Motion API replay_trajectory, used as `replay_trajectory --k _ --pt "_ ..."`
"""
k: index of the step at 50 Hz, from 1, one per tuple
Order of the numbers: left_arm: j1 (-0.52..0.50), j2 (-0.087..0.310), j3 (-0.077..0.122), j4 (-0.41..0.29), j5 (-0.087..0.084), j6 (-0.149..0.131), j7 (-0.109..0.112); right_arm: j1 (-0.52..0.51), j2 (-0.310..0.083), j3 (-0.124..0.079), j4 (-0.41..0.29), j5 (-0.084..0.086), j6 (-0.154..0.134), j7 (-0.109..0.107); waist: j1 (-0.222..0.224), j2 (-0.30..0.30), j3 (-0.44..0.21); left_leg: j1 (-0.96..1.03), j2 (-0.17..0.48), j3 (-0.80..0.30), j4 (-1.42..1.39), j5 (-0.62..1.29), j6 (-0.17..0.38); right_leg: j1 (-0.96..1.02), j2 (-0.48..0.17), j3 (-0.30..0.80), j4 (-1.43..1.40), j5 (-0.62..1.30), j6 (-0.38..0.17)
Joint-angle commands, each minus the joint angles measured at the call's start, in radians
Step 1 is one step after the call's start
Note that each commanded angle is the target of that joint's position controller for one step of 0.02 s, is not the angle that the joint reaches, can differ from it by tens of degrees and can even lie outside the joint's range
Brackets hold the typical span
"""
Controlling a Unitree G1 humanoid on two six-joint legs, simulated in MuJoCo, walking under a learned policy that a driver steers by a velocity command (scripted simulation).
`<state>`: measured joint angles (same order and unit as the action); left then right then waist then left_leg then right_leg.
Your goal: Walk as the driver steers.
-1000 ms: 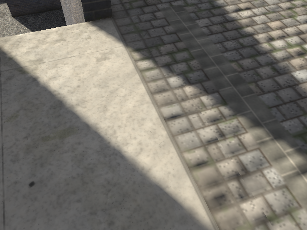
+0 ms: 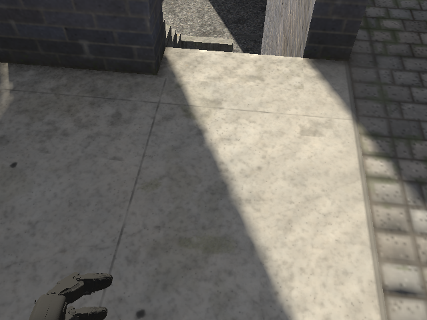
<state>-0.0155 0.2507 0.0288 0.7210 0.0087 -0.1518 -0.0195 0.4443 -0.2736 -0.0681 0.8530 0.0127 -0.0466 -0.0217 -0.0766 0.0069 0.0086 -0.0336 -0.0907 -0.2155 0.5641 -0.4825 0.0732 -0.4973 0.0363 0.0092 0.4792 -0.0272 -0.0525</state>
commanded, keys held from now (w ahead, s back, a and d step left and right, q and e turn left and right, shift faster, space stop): w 0.54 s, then w+e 0.46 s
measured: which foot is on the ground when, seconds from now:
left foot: down 0.00-0.00, up 0.02-0.46, down 0.48-1.00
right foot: down 0.00-0.50, up 0.52-1.00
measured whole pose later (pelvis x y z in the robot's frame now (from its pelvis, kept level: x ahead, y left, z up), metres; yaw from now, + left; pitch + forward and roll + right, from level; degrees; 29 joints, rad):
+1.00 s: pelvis +0.53 +0.05 +0.01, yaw -8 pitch +2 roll +2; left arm 0.09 0.24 0.04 0.72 -0.02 -0.05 -0.07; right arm 0.35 -0.26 -0.06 0.87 0.00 -0.07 -0.01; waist -0.07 -0.03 0.02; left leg 0.11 -0.01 0.24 0.25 -0.39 0.00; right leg -0.63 -0.05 -0.03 0.64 -0.04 -0.07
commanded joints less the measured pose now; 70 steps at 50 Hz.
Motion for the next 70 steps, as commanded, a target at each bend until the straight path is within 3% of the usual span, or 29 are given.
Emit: replay_trajectory --k 1,2,4,6,9,12,19,22,24,25,26,27,28,29,32,35,41,47,50,52,53,54,55,56,58,60,63,67,70 --pt "0.451 0.237 0.083 0.059 0.001 0.003 0.003 0.143 0.006 0.026 -0.082 0.021 -0.029 0.014 0.142 -0.368 -0.452 -0.633 -0.02 0.011 0.724 -0.084 -0.038 0.967 -0.46 0.795 -0.144 -0.288 -0.293" --pt "0.388 0.148 0.063 0.045 -0.016 0.007 0.002 0.086 -0.094 0.005 -0.068 0.04 -0.032 0.013 0.153 -0.217 -0.288 -0.722 0.049 -0.022 0.813 -0.028 -0.031 0.839 -0.43 0.735 -0.184 -0.419 -0.245" --pt "0.259 0.107 0.046 0.029 -0.011 0.02 0.003 -0.116 -0.108 0.002 -0.118 0.017 -0.037 0.012 0.127 -0.017 -0.063 -0.69 0.125 0.053 0.744 0.121 -0.03 0.51 -0.344 0.454 -0.234 -0.243 -0.189" --pt "0.227 0.088 0.037 0.039 0.004 0.019 -0.002 -0.127 -0.076 0.0 -0.128 0.002 -0.032 0.016 0.075 -0.047 -0.024 -0.611 0.181 0.077 0.643 0.172 -0.024 0.369 -0.276 0.325 -0.285 -0.121 -0.173" --pt "0.259 0.114 0.044 0.071 -0.011 0.01 -0.006 -0.135 -0.03 0.014 -0.138 -0.003 -0.025 0.018 0.064 -0.067 -0.011 -0.608 0.206 0.126 0.521 0.212 -0.038 0.322 -0.257 0.223 -0.34 0.003 -0.201" --pt "0.293 0.152 0.053 0.09 -0.018 0.018 0.001 -0.238 -0.023 0.026 -0.175 -0.012 -0.034 0.019 0.09 -0.056 0.002 -0.634 0.219 0.151 0.334 0.355 -0.053 0.337 -0.247 0.151 -0.361 0.063 -0.196" --pt "0.407 0.184 0.05 0.143 -0.037 0.051 0.005 -0.451 -0.034 0.029 -0.244 0.009 -0.049 0.046 0.159 -0.084 0.04 -0.552 0.161 0.205 0.025 0.486 -0.044 0.416 -0.26 0.092 -0.309 0.025 -0.14" --pt "0.397 0.207 0.054 0.153 -0.038 0.069 0.01 -0.431 -0.067 0.016 -0.255 0.008 -0.056 0.057 0.116 -0.097 0.025 -0.472 0.133 0.223 -0.045 0.396 -0.004 0.482 -0.293 0.103 -0.229 0.112 -0.112" --pt "0.381 0.184 0.043 0.146 -0.031 0.077 0.015 -0.197 -0.14 -0.025 -0.187 -0.002 -0.057 0.047 -0.002 -0.066 -0.116 -0.131 0.105 0.242 -0.083 0.398 0.047 0.413 -0.213 0.023 0.061 0.331 -0.063" --pt "0.378 0.129 0.018 0.111 -0.003 0.072 0.018 0.0 -0.23 -0.05 -0.156 -0.014 -0.051 0.034 -0.07 0.078 -0.275 0.167 0.322 -0.006 -0.071 0.432 0.121 0.203 -0.145 -0.037 0.408 0.067 -0.018" --pt "0.494 0.021 -0.012 0.103 -0.017 0.049 0.012 0.025 -0.284 -0.057 -0.143 -0.016 -0.044 0.042 0.001 0.332 -0.364 0.417 0.495 -0.446 -0.2 0.232 0.261 -0.17 0.01 -0.003 0.702 -0.522 0.025" --pt "0.437 0.141 0.016 0.113 -0.038 0.034 0.008 0.015 -0.181 -0.032 -0.148 -0.007 -0.047 0.045 -0.03 0.198 -0.301 0.361 0.473 -0.47 -0.253 0.142 0.229 -0.278 -0.047 0.099 0.809 -0.531 0.011" --pt "0.357 0.173 0.027 0.088 -0.055 0.029 0.005 -0.056 -0.143 -0.019 -0.158 -0.004 -0.05 0.045 -0.014 0.143 -0.18 0.24 0.449 -0.313 -0.263 0.206 0.19 -0.313 -0.091 0.089 0.812 -0.431 -0.003" --pt "0.32 0.158 0.026 0.086 -0.047 0.034 0.01 -0.131 -0.119 -0.01 -0.169 -0.008 -0.051 0.048 0.018 0.062 -0.123 0.112 0.408 -0.198 -0.286 0.311 0.168 -0.266 -0.133 0.072 0.771 -0.343 0.003" --pt "0.343 0.11 0.031 0.097 -0.038 0.073 0.012 -0.209 -0.073 -0.003 -0.156 -0.021 -0.071 0.054 0.085 0.085 -0.054 -0.088 0.335 -0.002 -0.386 0.435 0.146 -0.142 -0.176 0.087 0.686 -0.22 0.023" --pt "0.314 0.089 0.035 0.084 -0.038 0.095 0.017 -0.187 -0.092 -0.014 -0.118 -0.03 -0.086 0.045 0.092 0.056 -0.011 -0.112 0.33 0.116 -0.423 0.56 0.145 -0.193 -0.16 0.122 0.631 -0.125 0.041" --pt "0.159 0.064 0.03 0.028 -0.026 0.089 -0.004 -0.16 -0.118 -0.018 -0.074 -0.025 -0.077 0.018 0.047 0.04 0.04 -0.059 0.308 0.288 -0.449 0.592 0.095 -0.219 -0.129 0.076 0.325 0.144 0.041" --pt "-0.008 0.044 0.018 -0.077 -0.029 0.086 -0.044 -0.07 -0.147 -0.027 -0.017 -0.009 -0.038 0.007 -0.011 0.029 0.091 0.144 0.374 0.351 -0.368 0.703 0.077 -0.294 -0.116 -0.02 0.176 0.035 -0.002" --pt "0.033 0.073 0.034 -0.105 -0.031 0.091 -0.058 -0.103 -0.186 -0.036 -0.029 -0.003 -0.016 -0.005 0.042 0.08 0.026 0.172 0.376 0.399 -0.21 1.121 0.045 -0.142 -0.041 -0.112 0.162 -0.114 -0.053" --pt "0.255 0.148 0.077 -0.065 -0.035 0.095 -0.049 -0.133 -0.207 -0.04 -0.04 0.0 -0.002 -0.016 0.172 0.095 -0.102 0.097 0.341 0.431 0.1 1.294 0.011 0.176 0.039 -0.138 0.104 -0.12 -0.112" --pt "0.421 0.226 0.113 -0.028 -0.031 0.103 -0.028 -0.135 -0.198 -0.034 -0.059 -0.003 -0.009 -0.02 0.251 0.025 -0.192 -0.124 0.297 0.429 0.381 1.045 -0.03 0.487 -0.024 0.008 0.054 -0.081 -0.164" --pt "0.426 0.339 0.131 -0.029 -0.034 0.102 -0.014 -0.024 -0.027 0.018 -0.107 -0.04 -0.04 0.004 0.131 -0.258 -0.278 -0.61 0.093 0.365 0.761 0.008 -0.096 0.87 -0.304 0.553 0.02 -0.136 -0.349" --pt "0.469 0.273 0.111 -0.048 -0.026 0.092 -0.012 -0.104 -0.091 0.014 -0.124 -0.006 -0.088 0.023 0.194 -0.171 -0.429 -0.738 0.046 0.121 0.899 -0.107 -0.083 0.953 -0.386 0.848 -0.143 -0.241 -0.413" --pt "0.435 0.216 0.096 -0.043 -0.018 0.084 -0.012 -0.216 -0.14 0.0 -0.16 0.03 -0.109 0.032 0.213 -0.115 -0.285 -0.817 0.105 0.096 0.875 -0.011 -0.058 0.866 -0.347 0.689 -0.167 -0.187 -0.345" --pt "0.29 0.152 0.077 -0.072 -0.026 0.08 -0.011 -0.246 -0.132 0.0 -0.162 -0.002 -0.115 0.019 0.117 0.014 -0.114 -0.725 0.18 0.118 0.692 0.119 -0.055 0.55 -0.261 0.46 -0.183 -0.001 -0.276" --pt "0.234 0.129 0.068 -0.1 -0.013 0.08 -0.007 -0.207 -0.138 -0.012 -0.164 -0.021 -0.087 0.018 0.058 -0.01 -0.079 -0.609 0.206 0.117 0.607 0.16 -0.076 0.386 -0.214 0.382 -0.23 0.101 -0.267" --pt "0.253 0.16 0.075 -0.089 -0.019 0.074 0.008 -0.225 -0.095 -0.003 -0.178 -0.032 -0.059 0.014 0.048 -0.021 -0.044 -0.59 0.2 0.157 0.466 0.237 -0.123 0.271 -0.181 0.282 -0.257 0.211 -0.264" --pt "0.319 0.164 0.071 -0.054 -0.024 0.08 0.025 -0.359 -0.062 0.014 -0.2 -0.025 -0.063 0.017 0.113 -0.071 -0.025 -0.529 0.165 0.188 0.15 0.513 -0.134 0.245 -0.114 0.176 -0.247 0.169 -0.181" --pt "0.379 0.177 0.069 -0.025 -0.027 0.082 0.024 -0.455 -0.068 0.018 -0.222 -0.008 -0.073 0.032 0.162 -0.09 -0.006 -0.511 0.141 0.188 0.023 0.606 -0.119 0.3 -0.149 0.215 -0.238 0.039 -0.168"
Keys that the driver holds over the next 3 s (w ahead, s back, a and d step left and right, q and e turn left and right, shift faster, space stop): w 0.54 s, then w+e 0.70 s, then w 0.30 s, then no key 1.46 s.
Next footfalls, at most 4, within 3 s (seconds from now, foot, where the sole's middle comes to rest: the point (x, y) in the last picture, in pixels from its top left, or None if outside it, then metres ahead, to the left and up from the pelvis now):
0.48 left None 0.41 0.16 -0.76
1.06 right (228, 242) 0.71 -0.08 -0.76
1.56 left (191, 165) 1.05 0.03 -0.76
1.94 right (256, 169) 1.01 -0.21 -0.76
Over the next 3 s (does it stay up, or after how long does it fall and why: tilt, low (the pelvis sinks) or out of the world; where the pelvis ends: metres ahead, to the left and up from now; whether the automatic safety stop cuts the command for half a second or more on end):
stays up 1.00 -0.08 0.01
